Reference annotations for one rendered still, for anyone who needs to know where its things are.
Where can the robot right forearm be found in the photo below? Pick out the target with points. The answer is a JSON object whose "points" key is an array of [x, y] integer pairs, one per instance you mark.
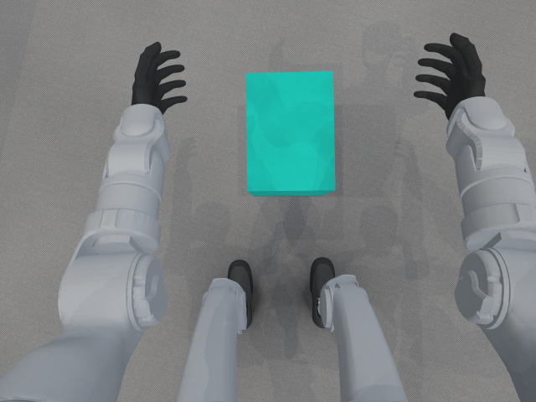
{"points": [[494, 181]]}

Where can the carton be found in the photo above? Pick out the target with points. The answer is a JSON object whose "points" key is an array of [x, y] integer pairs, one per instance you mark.
{"points": [[290, 133]]}

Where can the left robot upper arm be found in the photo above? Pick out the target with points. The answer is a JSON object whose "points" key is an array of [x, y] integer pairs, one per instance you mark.
{"points": [[106, 304]]}

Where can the right robot upper arm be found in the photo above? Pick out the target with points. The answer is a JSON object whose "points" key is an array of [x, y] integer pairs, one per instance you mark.
{"points": [[496, 290]]}

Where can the robot right foot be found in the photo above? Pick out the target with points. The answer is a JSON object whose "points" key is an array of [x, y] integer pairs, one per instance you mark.
{"points": [[322, 271]]}

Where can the robot left forearm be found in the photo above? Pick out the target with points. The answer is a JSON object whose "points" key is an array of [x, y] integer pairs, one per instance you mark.
{"points": [[130, 193]]}

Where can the right robot hand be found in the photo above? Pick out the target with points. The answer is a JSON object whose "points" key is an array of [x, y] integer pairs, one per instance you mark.
{"points": [[464, 71]]}

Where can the robot left thigh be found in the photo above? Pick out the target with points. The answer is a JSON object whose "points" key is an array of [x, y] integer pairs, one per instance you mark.
{"points": [[209, 373]]}

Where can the left robot hand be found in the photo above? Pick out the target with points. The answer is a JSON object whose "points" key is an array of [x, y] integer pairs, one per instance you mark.
{"points": [[146, 88]]}

